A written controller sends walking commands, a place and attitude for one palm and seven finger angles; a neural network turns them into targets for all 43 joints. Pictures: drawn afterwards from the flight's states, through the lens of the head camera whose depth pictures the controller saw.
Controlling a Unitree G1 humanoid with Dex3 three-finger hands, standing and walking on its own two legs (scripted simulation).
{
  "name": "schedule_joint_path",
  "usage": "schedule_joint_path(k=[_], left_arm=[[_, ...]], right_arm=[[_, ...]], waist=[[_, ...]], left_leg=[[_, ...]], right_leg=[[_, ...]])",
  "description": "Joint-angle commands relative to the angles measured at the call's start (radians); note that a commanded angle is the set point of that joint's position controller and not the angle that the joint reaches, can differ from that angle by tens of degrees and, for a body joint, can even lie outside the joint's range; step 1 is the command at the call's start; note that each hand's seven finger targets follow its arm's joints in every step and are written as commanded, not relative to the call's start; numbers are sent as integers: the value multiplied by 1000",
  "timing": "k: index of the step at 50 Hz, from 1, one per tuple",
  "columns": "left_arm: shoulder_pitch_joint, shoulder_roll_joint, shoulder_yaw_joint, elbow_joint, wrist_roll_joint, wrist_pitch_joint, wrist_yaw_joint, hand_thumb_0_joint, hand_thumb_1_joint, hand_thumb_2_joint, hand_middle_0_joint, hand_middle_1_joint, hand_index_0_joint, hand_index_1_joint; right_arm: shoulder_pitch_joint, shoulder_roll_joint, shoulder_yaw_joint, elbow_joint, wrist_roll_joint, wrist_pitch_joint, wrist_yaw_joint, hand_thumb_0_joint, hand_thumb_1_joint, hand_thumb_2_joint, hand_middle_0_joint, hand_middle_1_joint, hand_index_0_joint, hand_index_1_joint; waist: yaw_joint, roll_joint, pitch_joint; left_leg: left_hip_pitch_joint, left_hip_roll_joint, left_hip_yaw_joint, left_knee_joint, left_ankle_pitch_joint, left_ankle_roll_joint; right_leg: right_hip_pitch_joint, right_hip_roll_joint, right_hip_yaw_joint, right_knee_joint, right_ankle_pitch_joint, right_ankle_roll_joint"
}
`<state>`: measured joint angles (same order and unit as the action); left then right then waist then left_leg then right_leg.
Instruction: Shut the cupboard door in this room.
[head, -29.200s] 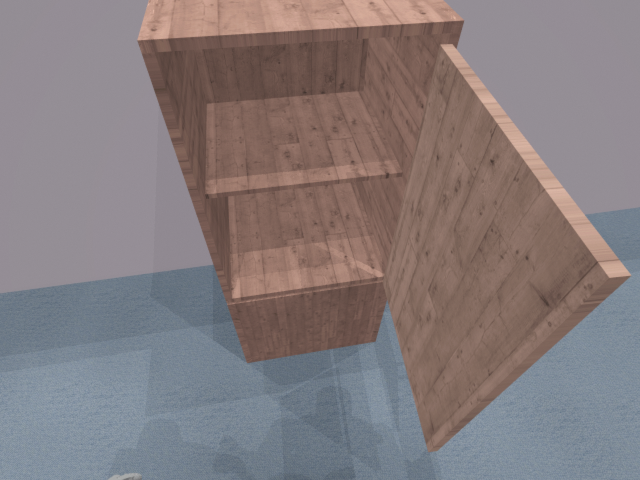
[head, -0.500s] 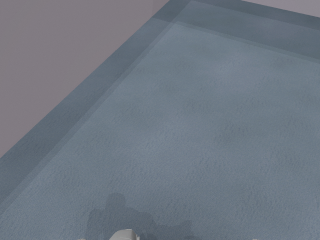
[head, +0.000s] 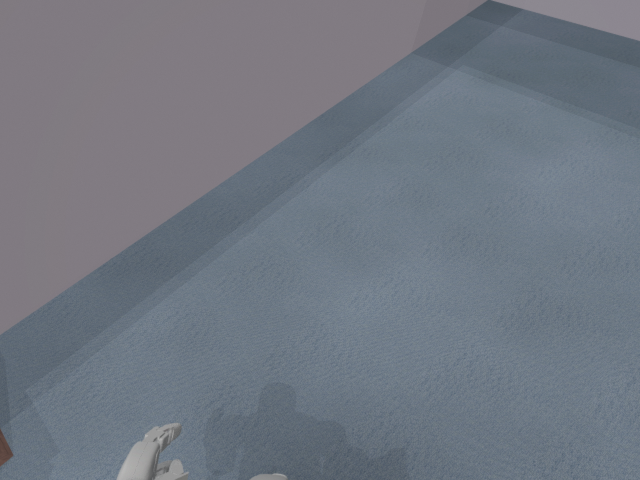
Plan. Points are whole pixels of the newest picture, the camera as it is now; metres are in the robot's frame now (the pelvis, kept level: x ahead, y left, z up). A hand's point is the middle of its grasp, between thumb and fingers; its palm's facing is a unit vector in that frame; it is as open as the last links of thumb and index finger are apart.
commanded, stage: turn to face it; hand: left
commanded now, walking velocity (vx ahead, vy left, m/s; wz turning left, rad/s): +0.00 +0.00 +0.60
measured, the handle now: out of the picture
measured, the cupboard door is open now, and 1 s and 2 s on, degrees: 40 40 40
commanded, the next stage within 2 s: none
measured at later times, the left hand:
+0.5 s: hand out of the picture -0.05 +0.26 -0.18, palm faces +0.35 -0.90 -0.25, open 7.4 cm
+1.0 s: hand out of the picture +0.04 +0.26 -0.13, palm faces +0.53 -0.80 -0.27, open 7.4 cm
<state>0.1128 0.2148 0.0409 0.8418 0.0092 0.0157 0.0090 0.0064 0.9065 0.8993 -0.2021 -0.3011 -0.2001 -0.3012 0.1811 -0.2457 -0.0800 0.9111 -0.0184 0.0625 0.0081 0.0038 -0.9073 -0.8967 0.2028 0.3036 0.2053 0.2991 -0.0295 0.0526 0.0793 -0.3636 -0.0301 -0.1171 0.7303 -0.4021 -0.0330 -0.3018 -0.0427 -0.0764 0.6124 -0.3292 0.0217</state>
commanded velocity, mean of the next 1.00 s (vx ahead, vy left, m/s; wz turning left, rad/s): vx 0.00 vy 0.00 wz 0.60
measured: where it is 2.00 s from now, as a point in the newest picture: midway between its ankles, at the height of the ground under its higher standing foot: outside the picture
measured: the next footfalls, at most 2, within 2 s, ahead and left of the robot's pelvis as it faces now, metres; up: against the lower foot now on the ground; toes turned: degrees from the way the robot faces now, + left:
left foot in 0.40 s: -0.01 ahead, +0.13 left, +0.00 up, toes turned +22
right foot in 1.00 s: +0.11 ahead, -0.07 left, +0.00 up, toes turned +33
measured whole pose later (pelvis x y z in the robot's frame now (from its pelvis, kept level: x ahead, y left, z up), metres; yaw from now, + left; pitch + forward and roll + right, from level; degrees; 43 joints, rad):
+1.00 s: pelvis +0.02 +0.01 +0.00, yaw +35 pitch +2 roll +0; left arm 0.08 0.21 0.04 0.83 0.00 0.03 0.02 0.01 0.91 0.90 -0.20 -0.30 -0.20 -0.30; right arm 0.28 -0.22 -0.08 0.94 -0.02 0.05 0.00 0.00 -0.91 -0.90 0.20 0.30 0.21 0.30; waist -0.05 0.04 0.06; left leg -0.33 -0.10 -0.19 0.58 -0.27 0.00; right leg -0.28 -0.02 -0.02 0.54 -0.30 0.06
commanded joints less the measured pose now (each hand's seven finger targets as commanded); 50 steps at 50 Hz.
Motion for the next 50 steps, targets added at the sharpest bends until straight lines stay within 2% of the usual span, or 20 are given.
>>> schedule_joint_path(k=[1, 3, 5, 10, 15, 18, 19, 20, 21, 22, 23, 26, 28, 31, 36, 40, 46, 48, 49, 50], left_arm=[[80, 211, 59, -53, 8, -26, 31, 0, 900, 900, -200, -300, -200, -300], [28, 169, 40, -70, 7, -25, 22, 0, 900, 900, -200, -300, -200, -300], [38, 159, 39, -66, 10, -28, 23, 0, 900, 900, -200, -300, -200, -300], [138, 182, 48, -30, 17, -26, 23, 0, 900, 900, -200, -300, -200, -300], [169, 220, 63, -7, 22, -18, 20, 0, 900, 900, -200, -300, -200, -300], [142, 238, 72, -2, 15, -12, 17, 0, 900, 900, -200, -300, -200, -300], [139, 228, 71, -4, 6, -8, 14, 0, 900, 900, -200, -300, -200, -300], [134, 173, 62, -30, 0, -4, 7, 0, 900, 900, -200, -300, -200, -300], [79, 110, 38, -73, 1, 1, 5, 0, 900, 900, -200, -300, -200, -300], [43, 136, 39, -74, 7, 13, 11, 0, 900, 900, -200, -300, -200, -300], [9, 127, 41, -52, 10, 21, 17, 0, 900, 900, -200, -300, -200, -300], [52, 138, 53, -9, 7, 20, 1, 0, 900, 900, -200, -300, -200, -300], [82, 137, 53, 4, 7, 21, -2, 0, 900, 900, -200, -300, -200, -300], [74, 142, 55, -1, 8, 23, 1, 0, 900, 900, -200, -300, -200, -300], [4, 141, 52, -33, 6, 20, 8, 0, 900, 900, -200, -300, -200, -300], [-64, 127, 43, -67, 1, 13, 11, 0, 900, 900, -200, -300, -200, -300], [1, 108, 36, -67, -14, -2, 15, 0, 900, 900, -200, -300, -200, -300], [83, 143, 45, -47, -12, -18, 20, 0, 900, 900, -200, -300, -200, -300], [113, 220, 61, -44, 2, -26, 29, 0, 900, 900, -200, -300, -200, -300], [123, 269, 67, -47, 8, -26, 31, 0, 900, 900, -200, -300, -200, -300]], right_arm=[[-39, -109, -34, -102, -1, -9, 3, 0, -900, -900, 200, 300, 200, 300], [-5, -106, -35, -70, -4, 0, 17, 0, -900, -900, 200, 300, 200, 300], [4, -92, -30, -60, 0, 3, 24, 0, -900, -900, 200, 300, 200, 300], [-82, -75, -16, -80, 3, 2, 25, 0, -900, -900, 200, 300, 200, 300], [-122, -60, 1, -97, 10, -14, 25, 0, -900, -900, 200, 300, 200, 300], [-42, -76, -3, -86, 9, -29, 23, 0, -900, -900, 200, 300, 200, 300], [12, -113, -12, -74, 6, -37, 24, 0, -900, -900, 200, 300, 200, 300], [81, -223, -40, -69, 1, -48, 18, 0, -900, -900, 200, 300, 200, 300], [143, -304, -60, -53, 9, -45, 6, 0, -900, -900, 200, 300, 200, 300], [155, -285, -52, -33, 10, -37, -1, 0, -900, -900, 200, 300, 200, 300], [128, -244, -41, -32, 4, -43, -13, 0, -900, -900, 200, 300, 200, 300], [1, -187, -19, -73, 2, -50, -22, 0, -900, -900, 200, 300, 200, 300], [-3, -182, -16, -77, 6, -54, -19, 0, -900, -900, 200, 300, 200, 300], [19, -173, -16, -74, 7, -56, -18, 0, -900, -900, 200, 300, 200, 300], [67, -169, -24, -66, 2, -54, -18, 0, -900, -900, 200, 300, 200, 300], [109, -172, -31, -56, -5, -51, -20, 0, -900, -900, 200, 300, 200, 300], [67, -174, -39, -62, -6, -40, -20, 0, -900, -900, 200, 300, 200, 300], [47, -146, -37, -69, 8, -40, -15, 0, -900, -900, 200, 300, 200, 300], [71, -83, -30, -77, 19, -43, -8, 0, -900, -900, 200, 300, 200, 300], [64, -77, -30, -97, 12, -39, -10, 0, -900, -900, 200, 300, 200, 300]], waist=[[45, -277, -82], [11, -244, -43], [10, -237, -53], [61, -243, -81], [90, -276, -120], [44, -246, -164], [8, -147, -196], [-35, 128, -238], [-64, 309, -238], [-67, 188, -220], [-63, 231, -175], [8, 101, -113], [24, 71, -124], [23, 76, -117], [0, 81, -105], [-22, 89, -114], [12, 101, -172], [57, 25, -199], [67, -208, -230], [71, -335, -204]], left_leg=[[-221, 47, 11, 496, -136, -12], [-219, 63, 57, 556, -16, -33], [-202, 67, 87, 525, 24, -45], [-181, 73, 148, 315, -22, -59], [-77, 75, 205, 62, -53, -40], [83, 59, 242, -177, 105, -21], [238, 66, 212, -305, 255, -5], [423, 271, -75, -358, 536, 82], [461, 455, -265, -353, 946, 200], [425, 471, -189, -328, 940, 241], [359, 398, -174, -343, 902, 215], [282, 281, -73, -350, 752, 163], [282, 248, -49, -370, 692, 146], [272, 236, -82, -398, 614, 145], [276, 255, -191, -398, 565, 186], [290, 259, -272, -361, 633, 217], [184, 200, -321, -268, 726, 188], [21, 123, -277, -184, 498, 107], [-176, 22, -131, -20, 144, 33], [-249, -62, 26, 203, -204, -20]], right_leg=[[125, -406, 296, -314, 354, -153], [113, -305, 138, -285, 371, -113], [128, -287, 63, -283, 385, -103], [246, -309, 4, -254, 502, -123], [281, -348, -35, -181, 600, -136], [235, -344, -95, -66, 550, -84], [133, -316, -124, 59, 471, -38], [-112, -188, -160, 289, 107, 40], [-301, -93, -86, 452, -370, 84], [-299, -113, -8, 531, -336, 68], [-311, -118, 31, 558, -274, 68], [-296, -97, 53, 603, -84, 81], [-286, -85, 57, 591, -21, 88], [-283, -78, 74, 560, 16, 99], [-298, -66, 98, 476, -16, 104], [-273, -38, 101, 363, -86, 95], [-3, 36, 72, 11, -41, 66], [249, -19, 101, -249, 173, 53], [430, -253, 297, -317, 225, -16], [362, -471, 463, -315, 380, -141]])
